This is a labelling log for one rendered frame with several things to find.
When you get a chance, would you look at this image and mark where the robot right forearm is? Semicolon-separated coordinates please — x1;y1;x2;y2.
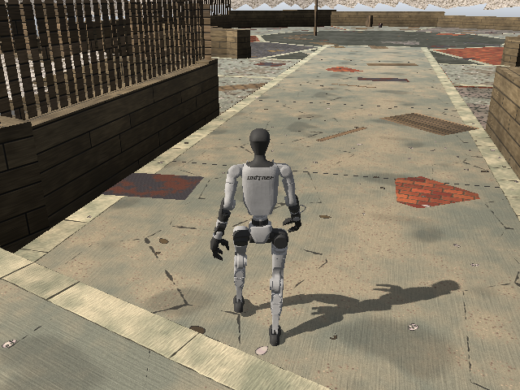
288;194;301;221

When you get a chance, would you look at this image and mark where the robot left foot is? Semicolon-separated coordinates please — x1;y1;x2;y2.
233;295;245;313

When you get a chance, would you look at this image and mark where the robot foot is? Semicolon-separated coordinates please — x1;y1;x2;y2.
269;324;281;346
233;295;245;313

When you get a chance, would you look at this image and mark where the robot left hand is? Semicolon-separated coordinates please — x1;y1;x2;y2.
210;237;229;261

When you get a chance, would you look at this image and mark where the robot right hand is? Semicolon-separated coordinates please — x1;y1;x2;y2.
283;217;301;232

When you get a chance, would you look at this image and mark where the robot left forearm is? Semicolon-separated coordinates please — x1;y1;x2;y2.
213;198;231;240

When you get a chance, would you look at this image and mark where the left robot upper arm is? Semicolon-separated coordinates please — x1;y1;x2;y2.
223;164;243;210

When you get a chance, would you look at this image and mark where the right robot upper arm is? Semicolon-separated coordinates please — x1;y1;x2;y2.
276;163;297;206

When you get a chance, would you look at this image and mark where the robot right foot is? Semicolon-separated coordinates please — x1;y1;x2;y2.
269;324;281;346

